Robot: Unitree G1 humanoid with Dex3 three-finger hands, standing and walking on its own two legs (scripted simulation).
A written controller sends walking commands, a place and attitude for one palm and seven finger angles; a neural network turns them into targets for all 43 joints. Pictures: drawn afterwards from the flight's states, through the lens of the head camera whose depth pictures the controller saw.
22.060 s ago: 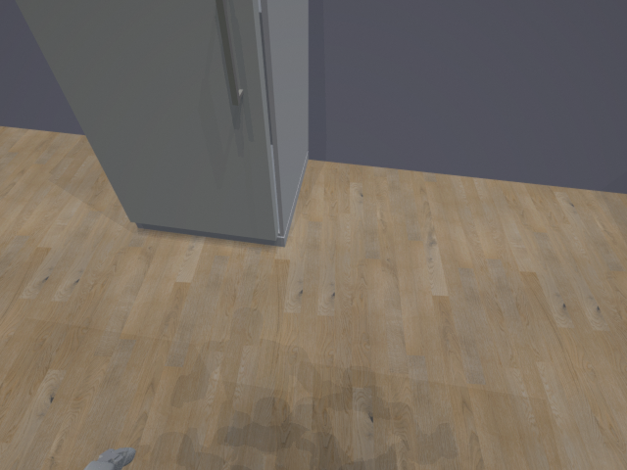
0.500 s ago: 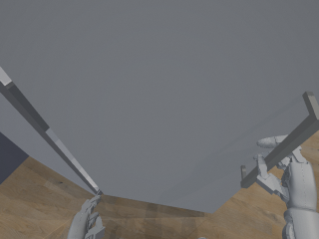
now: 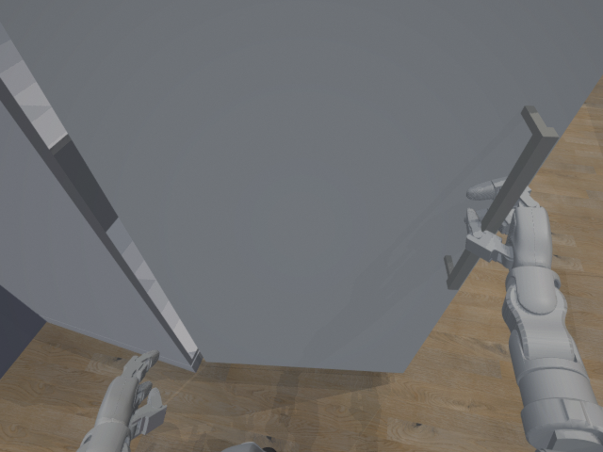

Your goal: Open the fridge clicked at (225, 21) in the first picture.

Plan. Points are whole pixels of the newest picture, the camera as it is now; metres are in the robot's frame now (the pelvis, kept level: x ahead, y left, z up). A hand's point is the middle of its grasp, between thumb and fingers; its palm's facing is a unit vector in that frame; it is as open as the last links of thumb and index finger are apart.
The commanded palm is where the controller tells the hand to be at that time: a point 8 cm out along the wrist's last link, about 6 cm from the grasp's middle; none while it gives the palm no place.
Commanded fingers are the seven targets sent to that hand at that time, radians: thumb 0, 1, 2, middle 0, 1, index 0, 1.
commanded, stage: stop walking and hold the door back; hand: right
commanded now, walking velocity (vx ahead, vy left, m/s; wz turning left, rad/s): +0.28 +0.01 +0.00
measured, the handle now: (484, 216) +0.41 -0.22 +0.09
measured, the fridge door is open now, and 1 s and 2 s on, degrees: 76 75 71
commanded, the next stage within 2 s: loosen the grip on the handle in 1.36 s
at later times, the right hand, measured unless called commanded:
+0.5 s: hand (467, 208) +0.42 -0.20 +0.09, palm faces +0.25 +0.93 -0.27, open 5.5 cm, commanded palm +0.36 -0.27 +0.09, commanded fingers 0.00 -0.90 -0.90 0.45 1.40 0.45 1.40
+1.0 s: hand (478, 233) +0.38 -0.21 +0.09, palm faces +0.14 +0.96 -0.26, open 5.5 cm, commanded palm +0.36 -0.27 +0.09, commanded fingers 0.00 -0.90 -0.90 0.45 1.40 0.45 1.40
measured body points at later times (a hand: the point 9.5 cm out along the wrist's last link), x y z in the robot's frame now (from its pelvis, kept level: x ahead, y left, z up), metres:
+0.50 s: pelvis +0.01 +0.01 +0.00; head +0.06 +0.03 +0.44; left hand +0.08 +0.31 -0.12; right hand +0.41 -0.25 +0.11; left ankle +0.03 +0.13 -0.74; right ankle +0.07 -0.13 -0.70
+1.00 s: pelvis +0.00 -0.02 -0.01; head +0.02 -0.02 +0.44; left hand +0.13 +0.22 -0.11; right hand +0.37 -0.26 +0.11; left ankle +0.00 +0.10 -0.74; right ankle +0.08 -0.12 -0.74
